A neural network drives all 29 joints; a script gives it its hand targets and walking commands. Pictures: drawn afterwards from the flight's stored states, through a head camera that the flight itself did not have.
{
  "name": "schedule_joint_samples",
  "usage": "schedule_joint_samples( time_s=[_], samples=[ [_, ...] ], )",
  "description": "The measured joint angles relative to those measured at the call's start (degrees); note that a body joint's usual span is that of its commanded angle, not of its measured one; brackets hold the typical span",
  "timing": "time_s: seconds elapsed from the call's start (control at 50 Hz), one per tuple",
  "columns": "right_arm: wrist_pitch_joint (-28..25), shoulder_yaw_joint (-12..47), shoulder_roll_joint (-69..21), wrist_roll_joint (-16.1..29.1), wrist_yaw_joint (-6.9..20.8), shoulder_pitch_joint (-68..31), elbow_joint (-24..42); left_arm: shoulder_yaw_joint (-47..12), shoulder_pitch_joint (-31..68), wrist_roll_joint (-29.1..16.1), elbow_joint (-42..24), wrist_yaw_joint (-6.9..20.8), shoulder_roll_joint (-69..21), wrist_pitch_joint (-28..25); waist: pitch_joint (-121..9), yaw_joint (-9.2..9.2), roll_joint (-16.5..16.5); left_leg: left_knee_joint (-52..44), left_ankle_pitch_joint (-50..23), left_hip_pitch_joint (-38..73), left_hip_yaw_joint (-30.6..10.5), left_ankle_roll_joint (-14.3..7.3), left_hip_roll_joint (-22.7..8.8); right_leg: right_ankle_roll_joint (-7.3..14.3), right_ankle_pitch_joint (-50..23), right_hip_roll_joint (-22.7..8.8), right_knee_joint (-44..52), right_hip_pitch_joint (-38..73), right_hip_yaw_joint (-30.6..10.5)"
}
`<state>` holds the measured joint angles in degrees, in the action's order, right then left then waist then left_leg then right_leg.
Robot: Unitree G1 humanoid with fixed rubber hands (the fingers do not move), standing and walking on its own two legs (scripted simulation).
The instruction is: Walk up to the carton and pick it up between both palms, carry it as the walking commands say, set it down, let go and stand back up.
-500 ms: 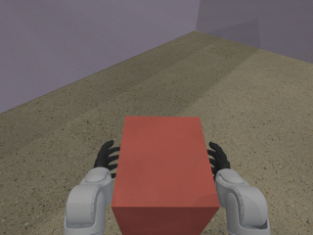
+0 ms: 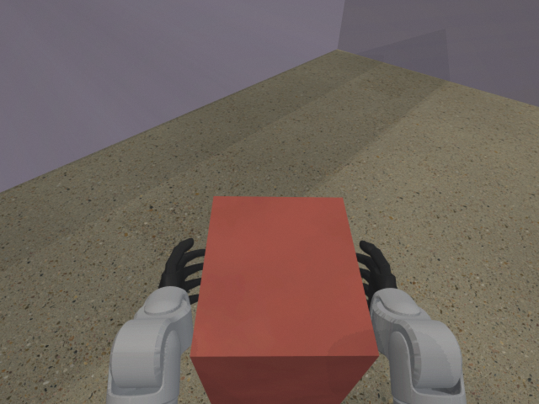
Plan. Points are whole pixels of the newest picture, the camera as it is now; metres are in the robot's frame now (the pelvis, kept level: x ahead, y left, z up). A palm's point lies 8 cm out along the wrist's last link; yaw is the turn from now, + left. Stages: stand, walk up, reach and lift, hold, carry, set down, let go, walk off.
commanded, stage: carry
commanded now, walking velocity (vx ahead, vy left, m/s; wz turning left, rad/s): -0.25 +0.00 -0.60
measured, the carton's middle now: (275, 316) +0.26 +0.01 +0.02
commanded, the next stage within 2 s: none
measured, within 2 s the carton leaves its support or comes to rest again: neither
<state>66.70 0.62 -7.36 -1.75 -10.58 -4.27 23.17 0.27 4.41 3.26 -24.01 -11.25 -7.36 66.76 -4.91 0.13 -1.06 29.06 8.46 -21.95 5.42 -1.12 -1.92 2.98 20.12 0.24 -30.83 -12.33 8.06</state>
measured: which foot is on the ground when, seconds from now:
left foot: down 0.00-0.20, up 0.22-0.36, down 0.38-0.78, up 0.80-1.00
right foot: down 0.00-0.38, up 0.40-0.72, down 0.74-1.00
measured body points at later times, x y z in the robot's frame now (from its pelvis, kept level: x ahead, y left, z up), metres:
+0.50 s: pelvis -0.09 +0.06 +0.00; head -0.07 +0.08 +0.45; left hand +0.20 +0.16 +0.07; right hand +0.15 -0.11 +0.08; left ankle -0.02 +0.15 -0.73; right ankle -0.10 -0.06 -0.68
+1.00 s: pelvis -0.22 +0.03 +0.00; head -0.24 +0.03 +0.45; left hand +0.07 +0.09 +0.10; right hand -0.01 -0.17 +0.09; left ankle -0.16 +0.16 -0.72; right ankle -0.25 -0.05 -0.73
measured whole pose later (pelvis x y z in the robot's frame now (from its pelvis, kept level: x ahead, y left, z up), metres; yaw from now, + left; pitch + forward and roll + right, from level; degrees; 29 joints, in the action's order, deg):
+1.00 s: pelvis -0.22 +0.03 +0.00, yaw -14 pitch +3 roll +0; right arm 69.2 1.0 -7.3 -1.6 -11.8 -2.7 26.3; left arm -0.5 3.3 2.8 -24.9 -10.9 -7.4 67.7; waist -6.6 -1.8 1.4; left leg 34.7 17.3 -22.2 4.9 1.5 -4.1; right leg 2.7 16.2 -0.5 -30.1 -17.3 6.3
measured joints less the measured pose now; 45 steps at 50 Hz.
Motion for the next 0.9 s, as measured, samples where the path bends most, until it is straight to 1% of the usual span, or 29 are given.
schedule_joint_samples(
  time_s=[0.08, 0.14, 0.22, 0.28, 0.32, 0.34, 0.36, 0.38, 0.4, 0.42, 0.44, 0.46, 0.5, 0.54, 0.6, 0.66, 0.72, 0.74, 0.76, 0.8, 0.86, 0.9],
  samples=[
    [1.13, 0.46, -0.01, 0.07, -0.31, -0.29, 3.36, -0.08, 0.14, -0.43, -3.50, -0.33, -0.01, 1.10, 0.50, 0.64, 0.23, 2.14, 0.51, -2.04, 1.03, 0.21, -1.06, 0.03, 0.13, 0.56, -2.31, -2.63, -1.13],
    [2.05, 0.33, -0.02, 0.07, -0.41, -0.36, 4.24, -0.08, 0.69, -0.62, -4.01, -0.45, -0.03, 2.11, 1.02, 0.72, 0.53, 4.15, 0.96, -3.53, 1.75, 0.15, -1.86, 0.13, 0.33, 0.98, -4.47, -4.54, -1.92],
    [3.01, -0.10, 0.00, 0.21, -0.51, 0.23, 4.81, -0.54, 0.97, -0.62, -3.64, -0.50, -0.06, 3.11, 1.93, 0.31, 1.22, 7.37, 1.57, -5.47, 2.31, 0.33, -2.88, 0.28, 0.11, 1.54, -6.71, -6.57, -2.78],
    [3.10, -0.33, 0.01, 0.57, -0.61, 0.93, 4.94, -0.98, 0.75, -0.47, -3.46, -0.51, -0.05, 3.39, 2.46, 0.04, 0.24, 14.48, 10.60, -6.60, 1.48, 1.09, -2.29, 0.06, -0.29, 1.01, -8.25, -8.35, -4.17],
    [2.80, -0.39, 0.03, 0.97, -0.66, 1.24, 4.87, -1.21, 0.44, -0.25, -3.71, -0.55, -0.05, 3.44, 2.43, -0.18, -0.82, 17.41, 14.23, -6.23, 1.03, 1.45, -1.58, -0.48, -1.06, 0.34, -8.62, -9.86, -5.43],
    [2.64, -0.32, 0.03, 1.12, -0.68, 1.29, 4.92, -1.26, 0.26, -0.13, -4.05, -0.57, -0.05, 3.44, 2.29, -0.40, -1.17, 16.34, 14.02, -5.31, 0.89, 1.50, -1.36, -0.92, -1.60, 0.08, -8.63, -10.74, -6.03],
    [2.54, -0.23, 0.04, 1.21, -0.70, 1.18, 5.08, -1.26, 0.13, -0.04, -4.52, -0.58, -0.05, 3.45, 2.09, -0.65, -1.26, 13.32, 11.38, -3.75, 0.87, 1.32, -1.42, -1.41, -2.13, 0.01, -8.76, -11.75, -6.58],
    [2.47, -0.18, 0.02, 1.27, -0.70, 0.86, 5.32, -1.22, 0.14, 0.01, -5.04, -0.60, -0.03, 3.36, 1.86, -0.97, -1.01, 9.79, 6.46, -2.28, 1.01, 0.73, -1.77, -1.90, -2.51, 0.13, -9.28, -12.96, -6.96],
    [2.00, -0.01, -0.02, 1.21, -0.70, 0.43, 5.11, -0.82, 0.46, -0.07, -5.20, -0.60, 0.00, 3.05, 2.10, -1.27, -1.46, 9.10, 5.98, -2.60, 1.60, 0.20, -1.42, -2.04, -2.58, -0.20, -10.86, -14.35, -7.53],
    [1.56, 0.22, -0.03, 1.12, -0.69, -0.04, 4.66, -0.34, 0.66, -0.17, -5.23, -0.58, -0.01, 2.74, 2.59, -1.07, -1.56, 9.28, 6.52, -3.08, 2.22, -0.28, -1.57, -2.31, 1.61, -0.15, -13.97, -15.78, -7.70],
    [1.31, 0.43, -0.05, 1.06, -0.68, -0.41, 4.10, 0.05, 0.56, -0.24, -5.23, -0.57, -0.02, 2.53, 3.06, -0.59, -1.29, 9.06, 6.76, -3.17, 2.87, -0.62, -2.20, -2.67, 5.87, 0.01, -17.14, -16.86, -7.12],
    [1.28, 0.64, -0.05, 0.95, -0.65, -0.52, 3.70, 0.27, 0.33, -0.30, -5.16, -0.55, -0.02, 2.45, 3.37, -0.15, -0.85, 8.23, 6.44, -3.04, 3.40, -0.81, -2.97, -2.96, 8.48, 0.10, -19.97, -17.55, -6.22],
    [1.35, 0.77, -0.03, 0.72, -0.59, -0.08, 3.73, 0.22, 0.15, -0.50, -4.95, -0.55, -0.01, 2.47, 3.63, 0.35, 0.07, 5.64, 4.41, -2.82, 3.69, -0.81, -4.22, -3.57, 9.10, -0.08, -23.76, -17.67, -4.46],
    [1.19, 0.68, -0.01, 0.69, -0.53, 0.65, 4.57, -0.16, 0.21, -0.65, -5.17, -0.63, -0.01, 2.48, 3.50, 0.84, 0.49, 2.94, 1.83, -2.78, 3.79, -0.63, -5.00, -3.98, 7.81, -0.42, -24.55, -16.32, -3.70],
    [0.89, 0.40, -0.01, 0.75, -0.44, 1.09, 5.69, -0.73, 0.40, -0.69, -5.70, -0.82, -0.01, 2.28, 2.54, 1.30, 0.77, 0.07, -1.22, -3.25, 4.04, -0.45, -5.90, -4.35, 8.00, -0.64, -20.90, -12.24, -3.15],
    [1.08, 0.23, 0.00, 0.56, -0.33, 1.01, 6.27, -0.93, 0.74, -0.75, -5.85, -0.96, -0.02, 2.33, 0.99, 1.28, 1.02, -1.94, -3.86, -4.17, 4.25, -0.02, -6.63, -4.30, 8.41, -0.47, -13.39, -6.97, -2.14],
    [1.66, 0.31, 0.01, 0.07, -0.20, 0.84, 6.12, -0.70, 1.24, -0.82, -5.40, -0.96, -0.05, 2.86, -0.36, 1.15, 0.52, -2.65, -5.96, -5.13, 4.97, 0.81, -6.74, -4.03, 3.80, -0.82, -0.55, -0.32, -0.84],
    [1.77, 0.20, 0.02, -0.12, -0.15, 0.70, 5.77, -0.66, 1.37, -0.84, -4.83, -0.91, -0.07, 2.82, -0.50, 1.04, 0.72, -2.33, -6.42, -5.60, 5.11, 1.15, -6.97, -3.46, 0.84, -0.69, 2.29, 0.63, -0.85],
    [1.93, -0.15, 0.03, -0.21, -0.07, 0.94, 5.19, -0.97, 1.17, -0.79, -3.71, -0.87, -0.08, 2.60, -0.27, 0.56, 1.94, -1.95, -6.06, -5.68, 4.44, 1.61, -7.55, -2.70, -0.68, 0.06, 2.57, 0.85, -0.40],
    [2.97, -0.26, 0.03, -0.41, -0.02, 2.61, 4.66, -1.69, 0.04, -0.80, -1.95, -0.76, -0.02, 3.05, -0.65, 0.11, 2.36, 0.25, -0.77, -5.69, 3.26, 2.73, -6.81, -1.58, -0.91, -0.09, 1.43, 0.39, -0.62],
    [4.49, -0.15, -0.03, -0.23, -0.25, 4.22, 4.58, -2.35, -2.05, -0.95, -1.24, -0.66, 0.02, 3.61, -1.25, -0.54, 2.41, 11.44, 5.86, -6.58, 1.24, 2.90, -4.76, -0.88, -1.27, -0.84, 1.15, -0.34, -1.76],
    [4.69, 0.21, -0.02, 0.07, -0.67, 4.35, 4.82, -2.11, -2.70, -1.11, -1.64, -0.56, 0.00, 3.41, -1.54, -1.16, 2.59, 15.79, 8.24, -6.34, 0.10, 2.67, -3.58, -0.64, -2.27, -1.00, 1.56, -1.35, -2.21]
  ],
)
